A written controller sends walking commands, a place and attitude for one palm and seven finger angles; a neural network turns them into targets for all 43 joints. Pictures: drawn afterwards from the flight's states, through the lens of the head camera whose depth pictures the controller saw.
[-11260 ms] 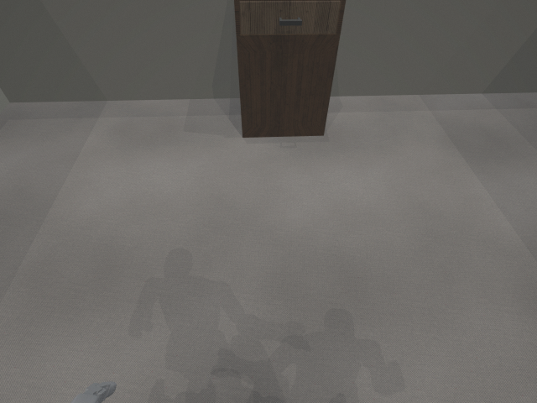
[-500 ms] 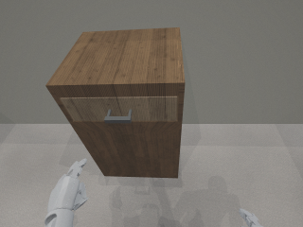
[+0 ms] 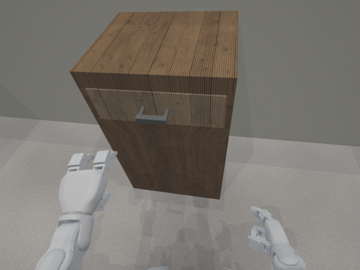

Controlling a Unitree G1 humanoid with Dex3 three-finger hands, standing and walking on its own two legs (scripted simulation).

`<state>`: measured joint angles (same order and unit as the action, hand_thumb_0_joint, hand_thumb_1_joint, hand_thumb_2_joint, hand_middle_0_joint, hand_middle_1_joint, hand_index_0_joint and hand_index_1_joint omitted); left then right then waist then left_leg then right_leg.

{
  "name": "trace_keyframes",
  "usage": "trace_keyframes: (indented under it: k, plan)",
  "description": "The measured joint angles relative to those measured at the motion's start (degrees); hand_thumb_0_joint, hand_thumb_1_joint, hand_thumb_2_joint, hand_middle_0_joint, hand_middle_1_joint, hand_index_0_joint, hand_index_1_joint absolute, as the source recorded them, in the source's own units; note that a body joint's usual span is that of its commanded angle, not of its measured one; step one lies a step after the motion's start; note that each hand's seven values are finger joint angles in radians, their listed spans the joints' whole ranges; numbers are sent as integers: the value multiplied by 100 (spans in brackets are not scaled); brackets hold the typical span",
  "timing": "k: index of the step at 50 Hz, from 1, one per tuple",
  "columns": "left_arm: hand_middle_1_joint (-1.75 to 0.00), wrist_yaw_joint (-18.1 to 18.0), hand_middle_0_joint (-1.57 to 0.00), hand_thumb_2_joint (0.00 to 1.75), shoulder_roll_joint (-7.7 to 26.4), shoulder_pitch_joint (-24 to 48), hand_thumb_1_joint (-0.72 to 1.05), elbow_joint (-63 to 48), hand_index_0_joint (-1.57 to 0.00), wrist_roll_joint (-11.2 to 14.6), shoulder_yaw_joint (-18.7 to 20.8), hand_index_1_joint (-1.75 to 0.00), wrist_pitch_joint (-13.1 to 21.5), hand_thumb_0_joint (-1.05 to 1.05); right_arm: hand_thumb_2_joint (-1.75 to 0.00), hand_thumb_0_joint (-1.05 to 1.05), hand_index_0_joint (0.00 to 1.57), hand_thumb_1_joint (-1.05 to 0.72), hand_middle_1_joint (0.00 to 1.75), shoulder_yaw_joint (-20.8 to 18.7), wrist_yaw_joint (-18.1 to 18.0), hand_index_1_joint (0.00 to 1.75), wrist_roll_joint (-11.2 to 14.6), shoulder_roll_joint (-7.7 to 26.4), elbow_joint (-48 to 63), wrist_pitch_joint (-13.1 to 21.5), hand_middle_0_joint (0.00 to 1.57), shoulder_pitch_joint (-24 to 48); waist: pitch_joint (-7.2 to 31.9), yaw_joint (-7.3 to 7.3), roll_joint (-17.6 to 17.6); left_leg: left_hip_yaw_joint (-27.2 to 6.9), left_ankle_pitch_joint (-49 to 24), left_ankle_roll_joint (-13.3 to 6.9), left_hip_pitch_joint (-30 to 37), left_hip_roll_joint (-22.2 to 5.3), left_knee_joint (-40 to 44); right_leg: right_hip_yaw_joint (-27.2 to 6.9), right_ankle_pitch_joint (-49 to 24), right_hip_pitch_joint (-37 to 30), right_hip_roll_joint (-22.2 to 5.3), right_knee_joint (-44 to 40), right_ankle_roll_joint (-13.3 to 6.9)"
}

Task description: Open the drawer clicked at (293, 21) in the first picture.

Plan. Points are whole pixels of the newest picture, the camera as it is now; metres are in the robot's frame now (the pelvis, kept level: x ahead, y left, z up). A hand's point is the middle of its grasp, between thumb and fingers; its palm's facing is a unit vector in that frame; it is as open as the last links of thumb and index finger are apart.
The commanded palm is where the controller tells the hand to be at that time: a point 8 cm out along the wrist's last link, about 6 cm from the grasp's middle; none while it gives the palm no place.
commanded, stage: raise the hand with hooked fingers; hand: left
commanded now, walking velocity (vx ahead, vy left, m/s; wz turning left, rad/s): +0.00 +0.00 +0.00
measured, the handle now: (153, 115) +0.57 +0.18 -0.04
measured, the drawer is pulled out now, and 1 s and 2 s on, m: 0.00 0.00 0.00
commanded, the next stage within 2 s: move the hooked fingers above the handle in 1.18 s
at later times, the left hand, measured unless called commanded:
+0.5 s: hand (88, 162) +0.31 +0.25 +0.08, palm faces +0.08 -0.09 -0.99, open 13.2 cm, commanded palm +0.28 +0.25 +0.14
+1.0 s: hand (77, 142) +0.34 +0.27 +0.11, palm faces -0.05 -0.09 -0.99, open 13.9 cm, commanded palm +0.32 +0.28 +0.17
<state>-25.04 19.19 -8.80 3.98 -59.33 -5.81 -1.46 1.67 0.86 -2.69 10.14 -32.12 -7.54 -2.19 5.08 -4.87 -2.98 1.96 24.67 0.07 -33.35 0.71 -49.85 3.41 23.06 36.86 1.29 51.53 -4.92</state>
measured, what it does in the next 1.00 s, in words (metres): shifts its weight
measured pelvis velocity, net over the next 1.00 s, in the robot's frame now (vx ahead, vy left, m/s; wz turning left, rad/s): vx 0.03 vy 0.04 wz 0.00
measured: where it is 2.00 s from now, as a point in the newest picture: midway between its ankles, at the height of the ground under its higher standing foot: outside the picture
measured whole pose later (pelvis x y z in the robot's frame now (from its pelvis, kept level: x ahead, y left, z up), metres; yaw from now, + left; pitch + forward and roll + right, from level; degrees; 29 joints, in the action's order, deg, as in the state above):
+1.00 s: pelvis +0.03 +0.04 +0.04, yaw +0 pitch +4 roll +0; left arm -1.5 27.3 5.0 4.7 -53.3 -3.1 2.3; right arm 0.3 -0.1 -0.2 14.2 -35.0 -9.5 -7.9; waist 0.0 -4.6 -3.9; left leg 2.2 16.8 -2.9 -14.5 2.5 -27.6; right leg 2.1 14.6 17.2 0.5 28.2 -1.3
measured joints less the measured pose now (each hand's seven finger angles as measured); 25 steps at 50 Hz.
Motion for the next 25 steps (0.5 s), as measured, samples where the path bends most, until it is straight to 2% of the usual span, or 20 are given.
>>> trace_keyframes:
  k: [2,4,8,11,16,20,25]
  plan:
    - [-74,318,-27,61,-40,69,20,16,-27,120,-65,-74,-228,1,-90,1,20,-90,30,109,-46,30,100,-41,-31,-73,20,-196,-38,72,20,100,-154,-17,288,-2,385,-111,-142,-219,21,-302,30]
    - [-77,576,-27,59,-21,23,16,24,-27,172,-85,-77,-305,1,-90,1,20,-90,30,187,-87,30,156,-15,-50,-97,20,-400,-75,146,51,177,-288,-29,548,-9,731,-198,-270,-427,47,-586,49]
    - [-83,873,-27,55,97,-183,7,17,-27,128,-52,-83,-143,1,-90,1,20,-90,30,118,-140,30,150,173,-112,-56,20,-701,-222,241,88,228,-433,-43,899,-30,1136,-262,-431,-757,88,-977,59]
    - [-87,859,-28,52,182,-313,0,-85,-28,95,29,-87,97,0,-90,1,20,-90,30,-77,-175,30,93,358,-209,-25,20,-819,-320,231,84,202,-464,-62,1021,-28,1249,-243,-478,-911,89,-1138,76]
    - [-95,551,-29,47,289,-233,-12,-215,-29,89,213,-95,399,0,-90,1,20,-90,30,-383,-190,30,40,590,-371,44,20,-793,-318,168,32,131,-452,-111,1049,20,1264,-181,-468,-998,39,-1213,126]
    - [-101,510,-30,43,315,142,-21,-72,-30,134,239,-101,254,0,-90,1,19,-91,30,-465,-170,29,105,619,-394,44,20,-598,-262,131,-1,109,-457,-148,1100,61,1307,-167,-465,-1064,-1,-1263,168]
    - [-108,927,-30,38,319,600,-33,78,-30,239,57,-108,-119,0,-90,1,19,-91,30,-369,-173,29,213,496,-286,1,20,-332,-243,100,-41,118,-521,-186,1352,95,1527,-188,-525,-1312,-25,-1469,215]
